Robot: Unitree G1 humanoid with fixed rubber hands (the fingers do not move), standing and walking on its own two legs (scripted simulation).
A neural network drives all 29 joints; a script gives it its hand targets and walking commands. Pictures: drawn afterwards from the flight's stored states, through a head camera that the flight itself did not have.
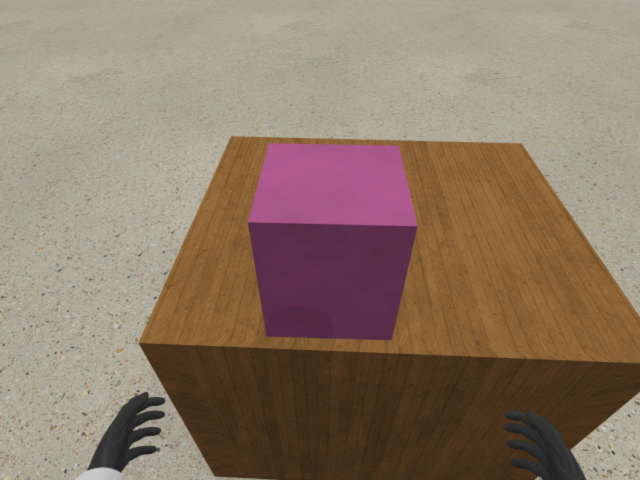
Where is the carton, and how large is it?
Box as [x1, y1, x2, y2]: [248, 143, 417, 339]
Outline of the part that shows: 269,143 248,220 266,336 391,339 417,226 398,146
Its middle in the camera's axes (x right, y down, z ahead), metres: +0.02 +0.00 +0.64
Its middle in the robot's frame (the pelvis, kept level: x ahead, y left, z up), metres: +0.49 +0.03 +0.04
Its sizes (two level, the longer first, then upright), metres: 0.210 0.200 0.250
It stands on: a pedestal, 0.69 m high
